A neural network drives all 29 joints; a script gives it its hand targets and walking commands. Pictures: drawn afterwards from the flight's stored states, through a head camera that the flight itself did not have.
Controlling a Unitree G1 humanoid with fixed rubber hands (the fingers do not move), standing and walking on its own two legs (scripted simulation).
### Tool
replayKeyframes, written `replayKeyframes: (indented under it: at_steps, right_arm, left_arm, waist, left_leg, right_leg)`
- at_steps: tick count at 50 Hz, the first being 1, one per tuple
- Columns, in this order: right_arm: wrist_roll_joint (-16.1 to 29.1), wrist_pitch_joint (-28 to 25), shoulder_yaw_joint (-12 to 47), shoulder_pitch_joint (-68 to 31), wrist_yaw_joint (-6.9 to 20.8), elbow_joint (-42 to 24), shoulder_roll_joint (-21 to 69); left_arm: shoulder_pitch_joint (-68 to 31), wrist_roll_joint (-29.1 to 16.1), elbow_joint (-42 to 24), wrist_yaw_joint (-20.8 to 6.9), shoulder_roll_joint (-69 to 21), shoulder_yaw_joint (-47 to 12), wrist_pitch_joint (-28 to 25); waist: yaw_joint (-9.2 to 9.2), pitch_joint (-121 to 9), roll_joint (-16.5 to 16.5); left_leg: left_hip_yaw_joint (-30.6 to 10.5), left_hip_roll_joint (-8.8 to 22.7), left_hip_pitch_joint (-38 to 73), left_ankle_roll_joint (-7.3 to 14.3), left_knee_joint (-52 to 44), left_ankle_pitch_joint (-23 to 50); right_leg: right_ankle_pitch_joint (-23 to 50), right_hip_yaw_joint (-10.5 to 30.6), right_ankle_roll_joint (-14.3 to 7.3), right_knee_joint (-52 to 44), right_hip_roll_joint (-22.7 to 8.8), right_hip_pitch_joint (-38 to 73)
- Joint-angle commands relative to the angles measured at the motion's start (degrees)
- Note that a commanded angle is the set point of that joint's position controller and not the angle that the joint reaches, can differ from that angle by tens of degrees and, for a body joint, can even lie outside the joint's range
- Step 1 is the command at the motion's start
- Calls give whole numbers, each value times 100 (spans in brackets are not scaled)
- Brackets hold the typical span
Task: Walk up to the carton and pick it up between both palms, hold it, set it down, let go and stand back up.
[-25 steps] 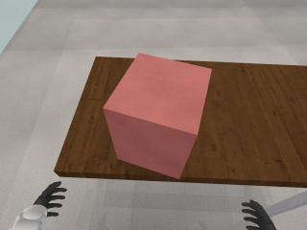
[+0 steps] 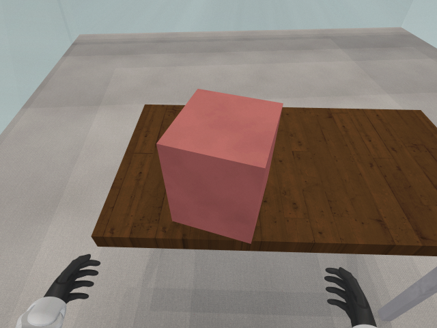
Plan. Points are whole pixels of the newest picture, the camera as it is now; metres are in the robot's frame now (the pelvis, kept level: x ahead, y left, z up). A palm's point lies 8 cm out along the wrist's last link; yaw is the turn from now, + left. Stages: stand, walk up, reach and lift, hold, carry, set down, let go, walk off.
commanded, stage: reach and lift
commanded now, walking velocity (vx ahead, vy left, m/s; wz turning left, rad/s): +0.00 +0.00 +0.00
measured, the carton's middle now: (224, 165) +0.46 +0.01 +0.04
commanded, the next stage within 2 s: none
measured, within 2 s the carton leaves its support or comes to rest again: neither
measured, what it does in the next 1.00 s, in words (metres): stands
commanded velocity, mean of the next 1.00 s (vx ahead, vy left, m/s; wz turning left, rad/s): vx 0.00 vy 0.00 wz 0.00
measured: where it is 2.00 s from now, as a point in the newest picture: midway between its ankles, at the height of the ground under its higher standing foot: outside the picture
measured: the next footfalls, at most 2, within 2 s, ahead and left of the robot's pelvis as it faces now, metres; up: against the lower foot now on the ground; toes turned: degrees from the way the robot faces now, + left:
none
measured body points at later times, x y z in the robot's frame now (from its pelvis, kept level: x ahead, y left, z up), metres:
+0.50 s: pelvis -0.01 +0.00 +0.00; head -0.03 -0.01 +0.45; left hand +0.20 +0.26 +0.02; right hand +0.18 -0.22 +0.03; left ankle +0.04 +0.12 -0.73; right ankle +0.02 -0.12 -0.73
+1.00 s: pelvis +0.02 +0.00 +0.01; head +0.02 +0.01 +0.46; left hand +0.24 +0.25 +0.05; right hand +0.20 -0.19 +0.07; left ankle +0.04 +0.12 -0.73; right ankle +0.02 -0.12 -0.73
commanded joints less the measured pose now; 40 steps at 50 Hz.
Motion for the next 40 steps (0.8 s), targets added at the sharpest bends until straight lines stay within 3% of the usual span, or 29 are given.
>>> replayKeyframes:
  at_steps: [1,2,3,4,5,6,8,9,10,11,12,13,15,16,17,18,19,23,24,25,27,31,32,33,34,35,37,38,40]
  right_arm:
    - [236,246,120,-298,-510,-1895,108]
    - [466,382,302,-161,-596,-2101,343]
    - [611,455,387,43,-687,-2359,665]
    - [528,627,330,106,-688,-2212,567]
    - [557,746,433,133,-740,-2164,591]
    - [531,883,362,-25,-724,-2046,383]
    - [426,1077,121,-318,-622,-2303,92]
    - [428,1175,114,-450,-595,-2347,56]
    - [405,1265,-84,-568,-467,-2236,-238]
    - [463,1232,-224,-479,-412,-2372,-409]
    - [549,1187,-141,-358,-350,-2651,-325]
    - [546,1236,-180,-332,-308,-2679,-389]
    - [558,1151,-65,-298,-306,-3015,-199]
    - [595,1187,73,-157,-391,-3149,-56]
    - [663,1172,182,61,-404,-3194,200]
    - [644,1151,165,160,-470,-3257,383]
    - [665,1123,399,428,-512,-3556,541]
    - [673,1169,670,850,-821,-3863,652]
    - [679,1151,754,957,-864,-3857,791]
    - [650,1110,760,847,-904,-4078,755]
    - [745,1146,920,923,-993,-4015,856]
    - [787,911,1030,1019,-1092,-4776,917]
    - [879,904,1048,791,-1076,-4724,955]
    - [901,882,1060,807,-1075,-4772,1025]
    - [985,930,1041,781,-1062,-4613,989]
    - [945,886,1070,923,-1054,-4700,1016]
    - [928,930,1043,984,-1053,-4621,991]
    - [995,955,1209,1174,-1102,-4661,1089]
    - [1131,895,1119,1232,-1104,-4655,994]
  left_arm:
    - [-1114,-625,-952,-129,1204,546,-193]
    - [-1162,-786,-916,-205,1455,670,-52]
    - [-1298,-1079,-1173,-191,1501,553,-37]
    - [-1203,-1116,-1391,-152,1460,638,16]
    - [-1310,-968,-1288,-186,1458,789,80]
    - [-1152,-812,-1172,-125,1376,921,207]
    - [-937,-731,-1334,-44,1038,754,296]
    - [-1034,-743,-1196,-53,1031,736,243]
    - [-1038,-614,-1427,67,871,651,152]
    - [-971,-520,-1621,81,746,588,95]
    - [-767,-524,-1745,108,665,567,-13]
    - [-743,-508,-1829,96,671,549,-26]
    - [-666,-614,-1759,49,713,454,-184]
    - [-632,-729,-1795,17,863,668,-276]
    - [-569,-929,-2119,35,1032,788,-290]
    - [-688,-1203,-2182,-7,1181,741,-323]
    - [-487,-1409,-2306,-13,1108,666,-462]
    - [-264,-1536,-2099,-226,1362,808,-707]
    - [-63,-1547,-1937,-271,1361,755,-730]
    - [-106,-1603,-1971,-289,1373,808,-767]
    - [-259,-1517,-2062,-345,1420,836,-834]
    - [-204,-1741,-2505,-305,1569,887,-1106]
    - [-366,-1660,-2624,-262,1620,766,-1167]
    - [-320,-1655,-2701,-244,1479,745,-1186]
    - [-293,-1761,-2528,-259,1483,691,-1170]
    - [-385,-1657,-2646,-229,1451,653,-1206]
    - [-290,-1649,-2660,-263,1313,606,-1190]
    - [-58,-1647,-2639,-288,1317,698,-1211]
    - [29,-1512,-3035,-234,1387,680,-1233]
  waist:
    - [363,-110,-998]
    - [441,52,-1543]
    - [343,-106,-1664]
    - [264,-244,-1427]
    - [306,-300,-1315]
    - [430,10,-982]
    - [411,85,-243]
    - [555,172,188]
    - [479,-12,1115]
    - [416,20,1405]
    - [486,-335,1625]
    - [453,-206,1620]
    - [497,-383,1274]
    - [578,-321,929]
    - [695,-325,700]
    - [572,-312,301]
    - [487,-357,-244]
    - [584,-612,-617]
    - [654,-359,-463]
    - [587,-478,-650]
    - [704,-393,-306]
    - [739,-585,-409]
    - [795,-386,46]
    - [783,-455,200]
    - [841,-249,200]
    - [796,-319,399]
    - [653,-280,300]
    - [780,-316,307]
    - [802,-489,751]
  left_leg:
    - [1207,-457,3,574,-948,-986]
    - [1259,-889,1483,385,-291,-275]
    - [1085,-827,2203,258,-88,125]
    - [952,-714,2521,218,-242,126]
    - [996,-733,2585,221,-155,91]
    - [995,-641,2314,168,-359,-3]
    - [966,-187,951,297,-1190,-1038]
    - [860,168,-167,448,-1706,-1706]
    - [678,553,-1598,511,-2321,-2507]
    - [570,802,-2505,535,-2693,-2832]
    - [548,858,-3097,586,-2729,-2768]
    - [509,925,-3218,580,-2775,-2536]
    - [695,608,-2687,442,-2272,-1895]
    - [833,370,-2184,470,-2059,-1682]
    - [997,11,-1181,342,-1803,-828]
    - [1086,-185,-122,171,-1467,-360]
    - [988,-205,599,140,-1339,-209]
    - [872,-161,1167,262,-1106,-129]
    - [851,-144,1051,274,-1084,-85]
    - [842,-216,1031,289,-1105,-114]
    - [808,-129,1017,301,-1024,-202]
    - [755,-113,995,313,-987,-149]
    - [672,-73,879,269,-990,-259]
    - [606,12,961,246,-979,-312]
    - [636,-33,808,206,-996,-396]
    - [634,-28,858,183,-1031,-376]
    - [583,16,861,181,-1099,-413]
    - [596,-12,821,216,-1054,-313]
    - [567,20,957,84,-1064,261]
  right_leg:
    - [-2573,196,-406,-1385,-132,365]
    - [-3204,509,-620,-2021,-662,-1353]
    - [-3360,630,-733,-2311,-943,-2142]
    - [-3024,372,-668,-2241,-883,-2223]
    - [-2943,395,-675,-2223,-877,-2205]
    - [-2876,338,-717,-2173,-779,-2008]
    - [-1747,-175,-444,-1430,-119,-479]
    - [-1331,-218,-291,-984,200,593]
    - [-784,-383,-107,-354,557,2094]
    - [-216,-503,14,63,789,3074]
    - [126,-462,36,295,800,3732]
    - [308,-442,73,369,815,3799]
    - [232,-328,-12,112,642,3278]
    - [-172,-83,-58,-242,417,2825]
    - [-292,117,-109,-708,117,1949]
    - [-620,279,-190,-1187,-147,805]
    - [-648,217,-101,-1381,-142,206]
    - [-671,239,1,-1472,-265,-301]
    - [-502,300,7,-1456,-332,-346]
    - [-502,316,75,-1486,-299,-346]
    - [-753,362,-35,-1448,-386,-383]
    - [-632,300,19,-1355,-373,-484]
    - [-807,300,-85,-1314,-412,-540]
    - [-927,286,-205,-1348,-395,-546]
    - [-974,262,-192,-1320,-372,-630]
    - [-949,303,-242,-1354,-379,-560]
    - [-830,255,-252,-1355,-305,-431]
    - [-676,327,-209,-1344,-365,-305]
    - [-72,278,-223,-1241,-332,-210]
